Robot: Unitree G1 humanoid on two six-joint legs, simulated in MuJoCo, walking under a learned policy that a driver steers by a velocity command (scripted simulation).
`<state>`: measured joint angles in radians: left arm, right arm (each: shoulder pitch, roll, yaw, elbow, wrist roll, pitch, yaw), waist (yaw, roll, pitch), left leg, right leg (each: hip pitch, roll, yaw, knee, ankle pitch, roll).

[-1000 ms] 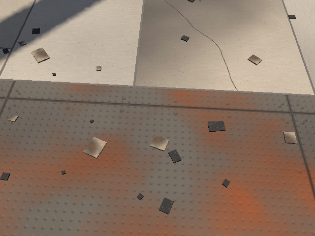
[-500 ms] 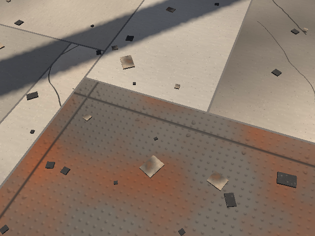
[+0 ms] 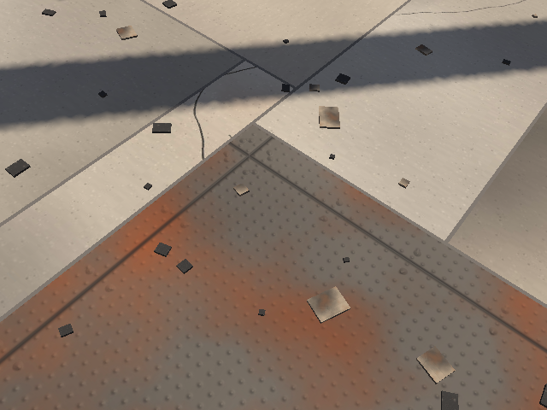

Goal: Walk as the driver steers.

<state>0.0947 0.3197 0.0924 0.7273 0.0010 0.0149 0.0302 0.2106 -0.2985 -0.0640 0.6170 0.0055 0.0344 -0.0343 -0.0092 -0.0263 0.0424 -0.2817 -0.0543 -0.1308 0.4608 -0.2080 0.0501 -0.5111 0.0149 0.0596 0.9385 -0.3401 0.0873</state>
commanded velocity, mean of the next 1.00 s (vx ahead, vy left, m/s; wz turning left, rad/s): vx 0.10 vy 0.00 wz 0.33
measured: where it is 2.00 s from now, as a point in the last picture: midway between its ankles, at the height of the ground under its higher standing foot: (147, 379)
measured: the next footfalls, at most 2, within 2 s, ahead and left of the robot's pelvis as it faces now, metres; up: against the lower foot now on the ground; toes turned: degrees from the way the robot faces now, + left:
right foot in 0.20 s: +0.07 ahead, -0.14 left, +0.00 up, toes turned +12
left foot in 0.52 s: +0.00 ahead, +0.12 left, +0.00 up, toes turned +7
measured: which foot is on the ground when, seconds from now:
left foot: down 0.00-0.20, up 0.22-0.50, down 0.52-0.86, up 0.88-1.00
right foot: up 0.00-0.18, down 0.20-1.00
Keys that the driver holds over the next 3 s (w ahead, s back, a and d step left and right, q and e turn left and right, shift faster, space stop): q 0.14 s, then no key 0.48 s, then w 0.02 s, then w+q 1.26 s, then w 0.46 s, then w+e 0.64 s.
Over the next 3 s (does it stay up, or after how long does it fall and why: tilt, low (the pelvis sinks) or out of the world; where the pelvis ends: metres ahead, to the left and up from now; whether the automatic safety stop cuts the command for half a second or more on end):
stays up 0.85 0.70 -0.02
